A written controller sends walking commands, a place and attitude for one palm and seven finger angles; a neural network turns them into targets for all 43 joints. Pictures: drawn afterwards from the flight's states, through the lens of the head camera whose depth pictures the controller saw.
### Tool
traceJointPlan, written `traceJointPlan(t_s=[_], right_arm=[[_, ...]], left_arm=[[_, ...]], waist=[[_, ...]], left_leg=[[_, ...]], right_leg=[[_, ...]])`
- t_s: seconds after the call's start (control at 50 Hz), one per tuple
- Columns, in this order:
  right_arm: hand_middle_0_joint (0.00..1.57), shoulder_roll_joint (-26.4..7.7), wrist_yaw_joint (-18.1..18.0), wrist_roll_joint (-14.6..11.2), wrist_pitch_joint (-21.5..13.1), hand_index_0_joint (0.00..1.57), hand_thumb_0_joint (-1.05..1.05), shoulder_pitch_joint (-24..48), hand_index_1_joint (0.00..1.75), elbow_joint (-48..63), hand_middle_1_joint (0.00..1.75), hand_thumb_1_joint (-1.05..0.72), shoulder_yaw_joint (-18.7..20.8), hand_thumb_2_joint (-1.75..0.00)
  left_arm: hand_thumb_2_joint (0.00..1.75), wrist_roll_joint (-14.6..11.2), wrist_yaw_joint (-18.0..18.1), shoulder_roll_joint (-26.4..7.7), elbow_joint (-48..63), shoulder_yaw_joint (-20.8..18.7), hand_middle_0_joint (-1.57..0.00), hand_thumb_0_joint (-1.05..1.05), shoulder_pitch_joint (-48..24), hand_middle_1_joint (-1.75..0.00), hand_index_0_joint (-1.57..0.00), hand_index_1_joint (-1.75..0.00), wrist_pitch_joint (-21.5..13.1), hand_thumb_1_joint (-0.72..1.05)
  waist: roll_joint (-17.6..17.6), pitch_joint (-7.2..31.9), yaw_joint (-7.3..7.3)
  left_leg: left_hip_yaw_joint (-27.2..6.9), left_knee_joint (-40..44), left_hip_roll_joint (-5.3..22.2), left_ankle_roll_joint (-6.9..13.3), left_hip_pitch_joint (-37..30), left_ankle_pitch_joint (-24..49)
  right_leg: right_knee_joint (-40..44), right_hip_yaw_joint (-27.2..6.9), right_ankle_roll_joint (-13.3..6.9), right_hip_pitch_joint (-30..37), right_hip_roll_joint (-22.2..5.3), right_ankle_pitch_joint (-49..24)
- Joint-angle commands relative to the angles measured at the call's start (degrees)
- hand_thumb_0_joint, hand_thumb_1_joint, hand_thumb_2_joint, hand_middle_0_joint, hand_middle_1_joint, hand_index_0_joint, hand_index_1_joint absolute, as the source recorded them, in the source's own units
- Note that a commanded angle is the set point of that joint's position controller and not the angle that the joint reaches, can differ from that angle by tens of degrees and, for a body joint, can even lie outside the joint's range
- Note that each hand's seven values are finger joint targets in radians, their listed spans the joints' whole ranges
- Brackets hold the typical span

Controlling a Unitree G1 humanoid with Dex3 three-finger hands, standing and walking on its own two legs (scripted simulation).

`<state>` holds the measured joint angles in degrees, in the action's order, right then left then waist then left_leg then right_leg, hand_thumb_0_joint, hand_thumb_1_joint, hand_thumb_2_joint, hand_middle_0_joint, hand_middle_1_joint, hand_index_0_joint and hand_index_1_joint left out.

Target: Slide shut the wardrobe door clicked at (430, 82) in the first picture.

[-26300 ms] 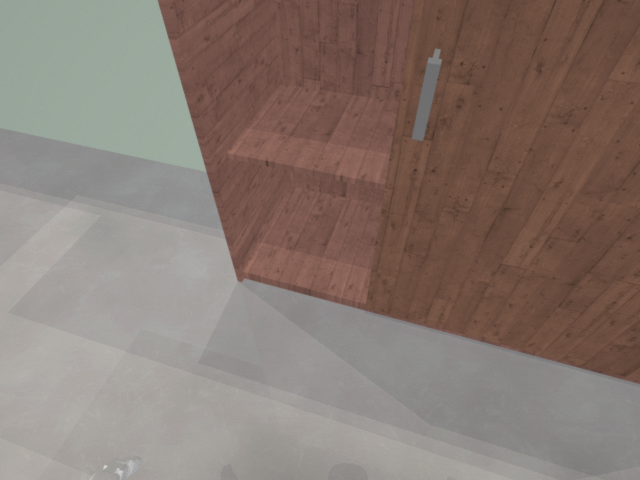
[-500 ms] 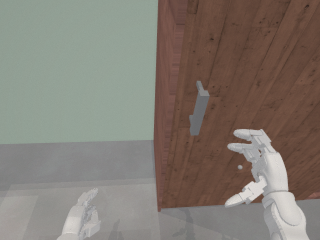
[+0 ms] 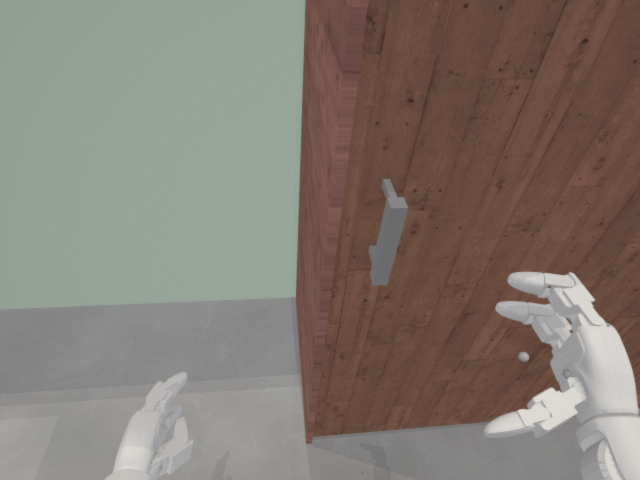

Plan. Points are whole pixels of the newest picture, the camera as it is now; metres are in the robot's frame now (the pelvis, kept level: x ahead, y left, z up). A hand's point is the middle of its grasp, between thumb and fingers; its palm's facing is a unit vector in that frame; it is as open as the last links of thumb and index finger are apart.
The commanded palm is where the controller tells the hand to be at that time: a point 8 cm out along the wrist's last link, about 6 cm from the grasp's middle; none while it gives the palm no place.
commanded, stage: draw the hand back to the body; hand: right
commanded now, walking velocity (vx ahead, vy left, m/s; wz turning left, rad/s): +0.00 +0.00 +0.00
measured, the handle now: (383, 233) +0.42 -0.08 +0.12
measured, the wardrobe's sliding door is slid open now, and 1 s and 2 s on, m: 0.00 0.00 0.00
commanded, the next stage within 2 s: step back with the hand held close in 1.02 s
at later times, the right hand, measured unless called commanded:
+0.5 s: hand (601, 361) +0.20 -0.26 +0.16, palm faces +0.39 +0.85 -0.35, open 10.2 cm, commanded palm +0.15 -0.30 +0.18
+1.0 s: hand (628, 364) +0.20 -0.28 +0.17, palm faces +0.43 +0.83 -0.36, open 7.4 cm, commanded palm +0.15 -0.31 +0.18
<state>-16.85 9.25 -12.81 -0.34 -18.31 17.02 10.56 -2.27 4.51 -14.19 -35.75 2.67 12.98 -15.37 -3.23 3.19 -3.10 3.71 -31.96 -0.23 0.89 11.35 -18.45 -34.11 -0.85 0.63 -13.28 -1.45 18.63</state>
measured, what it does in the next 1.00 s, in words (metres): stands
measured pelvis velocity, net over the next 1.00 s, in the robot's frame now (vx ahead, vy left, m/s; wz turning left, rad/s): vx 0.01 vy -0.02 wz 0.02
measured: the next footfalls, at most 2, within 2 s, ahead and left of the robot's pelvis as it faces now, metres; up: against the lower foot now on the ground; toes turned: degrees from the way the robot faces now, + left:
none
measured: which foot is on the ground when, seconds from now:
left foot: down 0.00-1.00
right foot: down 0.00-1.00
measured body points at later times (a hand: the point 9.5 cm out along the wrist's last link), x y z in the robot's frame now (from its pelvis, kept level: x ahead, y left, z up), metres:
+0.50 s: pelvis +0.00 -0.01 +0.01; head -0.02 +0.00 +0.46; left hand +0.19 +0.21 -0.07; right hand +0.18 -0.30 +0.18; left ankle -0.01 +0.11 -0.73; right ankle +0.00 -0.13 -0.73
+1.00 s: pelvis +0.01 -0.02 +0.01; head -0.02 -0.01 +0.46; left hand +0.19 +0.20 -0.07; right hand +0.17 -0.32 +0.19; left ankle -0.01 +0.11 -0.73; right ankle +0.00 -0.13 -0.73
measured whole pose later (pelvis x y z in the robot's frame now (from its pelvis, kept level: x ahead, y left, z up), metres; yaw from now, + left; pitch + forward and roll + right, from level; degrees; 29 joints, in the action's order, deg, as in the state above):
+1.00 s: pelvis +0.01 -0.02 +0.01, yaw +1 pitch -5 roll +1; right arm -19.7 -6.0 -4.6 -4.9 -26.8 23.2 18.4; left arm 0.0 3.9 -12.0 -37.3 1.4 11.5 -7.8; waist -2.6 -0.7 -4.4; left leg 1.9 -23.6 0.7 -0.6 4.1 -14.6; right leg -26.4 1.1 -0.8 -5.8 -0.4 15.7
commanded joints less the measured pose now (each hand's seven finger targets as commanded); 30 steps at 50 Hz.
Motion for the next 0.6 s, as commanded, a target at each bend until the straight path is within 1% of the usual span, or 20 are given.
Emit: traceJointPlan(t_s=[0.0,0.02,0.04,0.08,0.12,0.14,0.16,0.18,0.22,0.24,0.26,0.36,0.38,0.4,0.46,0.48,0.52,0.54,0.56,0.58], right_arm=[[0.24,-5.3,-9.8,5.5,-6.1,0.24,0.00,3.4,0.96,10.2,0.96,0.22,2.2,-0.36],[0.24,-6.7,-10.7,5.9,-6.7,0.24,0.00,3.1,0.94,12.0,0.94,0.19,3.2,-0.37],[0.24,-7.7,-11.5,6.2,-7.1,0.24,0.00,1.7,0.92,11.5,0.92,0.15,4.5,-0.39],[0.23,-9.4,-12.8,7.0,-8.1,0.23,0.00,2.2,0.87,13.5,0.87,0.08,5.9,-0.43],[0.23,-11.1,-13.8,7.6,-9.0,0.23,0.00,3.4,0.83,16.3,0.83,0.01,7.4,-0.46],[0.23,-10.6,-14.2,7.9,-9.2,0.23,0.00,3.5,0.81,16.8,0.81,-0.03,6.9,-0.48],[0.23,-11.4,-14.6,8.0,-9.4,0.23,0.00,3.2,0.79,17.9,0.79,-0.07,7.7,-0.50],[0.23,-12.0,-14.9,8.2,-9.3,0.23,0.00,3.5,0.77,18.0,0.77,-0.10,8.1,-0.51],[0.22,-11.6,-15.4,8.3,-9.5,0.22,0.00,3.9,0.73,17.2,0.73,-0.17,8.1,-0.55],[0.22,-11.4,-15.5,8.3,-9.4,0.22,0.00,3.0,0.70,16.2,0.70,-0.21,8.3,-0.57],[0.22,-11.1,-15.5,8.3,-9.4,0.22,0.00,2.5,0.68,15.7,0.68,-0.25,8.4,-0.58],[0.22,-11.0,-15.4,8.2,-9.2,0.22,0.00,-0.1,0.58,13.2,0.58,-0.43,9.8,-0.67],[0.22,-11.3,-15.4,8.3,-9.2,0.22,0.00,-0.8,0.55,12.3,0.55,-0.47,10.5,-0.69],[0.21,-11.1,-15.3,8.1,-9.3,0.21,0.00,-1.6,0.53,12.3,0.53,-0.50,10.7,-0.71],[0.21,-13.0,-15.5,8.2,-9.8,0.21,0.00,-1.4,0.47,15.5,0.47,-0.61,13.0,-0.76],[0.21,-13.9,-15.6,8.2,-9.8,0.21,0.00,-1.6,0.45,16.6,0.45,-0.65,13.8,-0.78],[0.21,-14.4,-15.8,8.2,-9.9,0.21,0.00,-1.8,0.41,18.5,0.41,-0.72,14.6,-0.81],[0.21,-14.4,-15.9,8.1,-9.8,0.21,0.00,-2.5,0.38,18.2,0.38,-0.75,15.0,-0.83],[0.20,-14.5,-15.9,8.1,-9.8,0.20,0.00,-2.8,0.36,18.7,0.36,-0.79,15.2,-0.85],[0.20,-14.9,-16.1,8.0,-9.5,0.20,0.00,-3.2,0.34,17.8,0.34,-0.83,15.9,-0.87]], left_arm=[[0.90,1.4,-0.1,-4.3,9.0,-2.2,-0.20,0.00,-8.3,-0.30,-0.20,-0.30,-1.1,0.90],[0.90,1.6,-0.2,-4.4,9.2,-2.5,-0.20,0.00,-8.4,-0.30,-0.20,-0.30,-0.2,0.90],[0.90,1.6,-0.1,-4.3,9.2,-2.5,-0.20,0.00,-8.7,-0.30,-0.20,-0.30,0.4,0.90],[0.90,1.8,-0.1,-4.4,9.1,-2.7,-0.20,0.00,-9.1,-0.30,-0.20,-0.30,1.4,0.90],[0.90,1.9,-0.1,-4.1,9.2,-2.9,-0.20,0.00,-9.3,-0.30,-0.20,-0.30,1.7,0.90],[0.90,2.1,0.0,-3.9,9.1,-2.8,-0.20,0.00,-9.5,-0.30,-0.20,-0.30,1.7,0.90],[0.90,2.2,0.0,-3.9,9.0,-2.8,-0.20,0.00,-9.5,-0.30,-0.20,-0.30,1.7,0.90],[0.90,2.2,0.1,-4.0,8.7,-2.7,-0.20,0.00,-9.6,-0.30,-0.20,-0.30,1.8,0.90],[0.90,2.2,0.1,-4.0,8.4,-2.7,-0.20,0.00,-9.7,-0.30,-0.20,-0.30,1.9,0.90],[0.90,2.2,0.2,-4.0,8.2,-2.8,-0.20,0.00,-9.8,-0.30,-0.20,-0.30,2.0,0.90],[0.90,2.2,0.1,-4.1,8.1,-2.9,-0.20,0.00,-9.9,-0.30,-0.20,-0.30,2.2,0.90],[0.90,2.1,-0.1,-4.3,7.9,-3.3,-0.20,0.00,-10.0,-0.30,-0.20,-0.30,3.2,0.90],[0.90,2.0,-0.1,-4.4,7.7,-3.4,-0.20,0.00,-10.1,-0.30,-0.20,-0.30,3.5,0.90],[0.90,2.0,-0.2,-4.2,7.8,-3.4,-0.20,0.00,-9.9,-0.30,-0.20,-0.30,3.7,0.90],[0.90,2.1,-0.4,-4.2,8.1,-3.6,-0.20,0.00,-10.0,-0.30,-0.20,-0.30,3.9,0.90],[0.90,2.2,-0.3,-4.4,8.1,-3.6,-0.20,0.00,-10.1,-0.30,-0.20,-0.30,4.0,0.90],[0.90,2.2,-0.4,-4.2,8.4,-3.6,-0.20,0.00,-9.9,-0.30,-0.20,-0.30,3.8,0.90],[0.90,2.2,-0.4,-4.1,8.2,-3.5,-0.20,0.00,-9.9,-0.30,-0.20,-0.30,3.8,0.90],[0.90,2.1,-0.4,-4.1,8.3,-3.7,-0.20,0.00,-10.0,-0.30,-0.20,-0.30,3.7,0.90],[0.90,2.2,-0.2,-4.2,8.1,-3.6,-0.20,0.00,-9.8,-0.30,-0.20,-0.30,3.9,0.90]], waist=[[4.4,-3.2,0.15],[3.5,-1.1,-0.11],[4.2,-1.0,-0.30],[2.6,0.8,-0.50],[0.3,3.7,-0.57],[-0.8,3.7,-0.44],[-2.0,4.4,-0.63],[-1.4,3.1,-0.53],[-1.0,1.5,-0.28],[0.4,1.0,-0.31],[0.3,0.7,-0.40],[3.1,-1.5,-0.79],[2.0,-2.2,-0.98],[2.2,-2.2,-0.97],[-0.1,0.5,-1.43],[-1.7,0.6,-1.70],[-2.9,1.8,-1.74],[-2.0,1.1,-1.72],[-2.4,1.1,-1.68],[-0.9,0.0,-1.76]], left_leg=[[-2.6,9.2,1.6,-0.1,3.2,9.4],[-2.8,9.2,1.9,-0.1,1.7,9.4],[-2.9,9.4,1.9,-0.2,1.2,9.3],[-3.1,10.1,2.0,-0.1,-0.6,8.4],[-3.1,10.0,2.2,0.1,-2.4,10.1],[-3.0,9.9,2.2,0.1,-2.6,10.8],[-3.0,9.9,2.2,0.2,-3.3,12.0],[-2.9,10.6,2.1,0.2,-3.1,11.5],[-2.6,10.9,1.9,0.2,-2.8,11.2],[-2.3,10.9,1.8,0.1,-2.7,11.4],[-2.4,11.0,1.7,0.1,-2.9,11.5],[-2.0,11.2,1.4,0.0,-3.2,11.7],[-2.1,11.5,1.4,0.1,-3.3,11.2],[-2.0,11.4,1.5,0.1,-3.6,11.9],[-2.2,10.7,1.4,0.3,-5.3,13.9],[-2.2,10.7,1.5,0.5,-6.0,14.4],[-2.2,10.4,1.4,0.5,-6.4,15.6],[-2.0,10.5,1.3,0.5,-6.3,15.4],[-2.2,10.7,1.2,0.5,-6.0,15.6],[-2.0,11.1,1.2,0.5,-6.1,15.3]], right_leg=[[5.9,0.4,-2.0,1.7,0.6,-9.4],[6.5,0.6,-2.1,2.6,0.5,-9.4],[6.8,1.0,-2.1,2.9,0.4,-9.3],[7.8,1.2,-2.2,3.9,0.5,-9.0],[8.2,1.3,-2.1,5.3,0.4,-10.6],[8.5,1.4,-2.1,6.0,0.5,-11.1],[8.6,1.5,-2.1,6.6,0.5,-12.0],[8.8,1.3,-2.1,6.4,0.5,-11.9],[9.4,1.0,-2.0,6.5,0.3,-11.8],[9.7,0.9,-2.0,6.7,0.2,-12.1],[10.0,0.9,-2.0,6.8,0.1,-12.3],[11.1,0.8,-1.9,6.3,-0.1,-12.9],[11.4,0.9,-1.9,6.2,-0.1,-12.8],[11.4,1.0,-1.9,6.1,-0.1,-13.2],[11.5,0.9,-1.7,7.1,-0.1,-15.1],[11.5,0.8,-1.5,7.0,-0.1,-15.8],[11.5,0.6,-1.4,7.6,-0.1,-17.0],[11.6,0.5,-1.3,7.4,-0.1,-16.9],[11.4,0.8,-1.3,7.7,-0.2,-17.0],[11.6,0.7,-1.3,7.2,-0.2,-16.8]])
